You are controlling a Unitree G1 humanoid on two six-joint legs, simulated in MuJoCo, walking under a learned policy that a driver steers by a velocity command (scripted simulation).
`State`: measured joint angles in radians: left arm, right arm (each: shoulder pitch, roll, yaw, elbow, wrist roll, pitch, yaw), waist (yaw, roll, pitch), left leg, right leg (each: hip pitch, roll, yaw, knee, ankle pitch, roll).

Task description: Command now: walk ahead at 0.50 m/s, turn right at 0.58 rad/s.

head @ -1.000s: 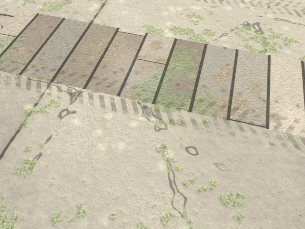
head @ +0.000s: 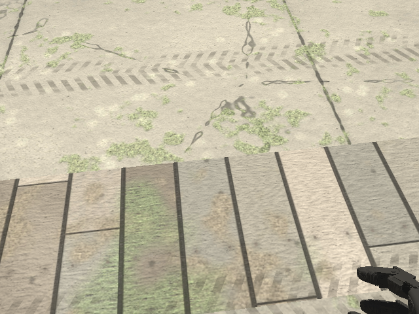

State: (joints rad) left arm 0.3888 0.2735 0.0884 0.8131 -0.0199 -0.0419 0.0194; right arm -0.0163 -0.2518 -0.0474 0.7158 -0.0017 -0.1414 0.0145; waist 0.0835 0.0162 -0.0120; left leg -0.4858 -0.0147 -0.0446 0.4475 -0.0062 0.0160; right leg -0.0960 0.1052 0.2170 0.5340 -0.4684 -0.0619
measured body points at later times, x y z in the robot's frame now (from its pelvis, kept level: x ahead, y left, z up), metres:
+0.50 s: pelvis +0.25 -0.04 +0.00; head +0.28 -0.06 +0.45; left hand +0.54 +0.10 -0.07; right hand +0.17 -0.33 -0.12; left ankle +0.13 +0.12 -0.72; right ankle +0.34 -0.19 -0.71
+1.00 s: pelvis +0.49 -0.12 +0.00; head +0.52 -0.12 +0.45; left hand +0.64 +0.14 -0.12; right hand +0.60 -0.40 -0.10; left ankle +0.64 -0.05 -0.72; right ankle +0.35 -0.18 -0.72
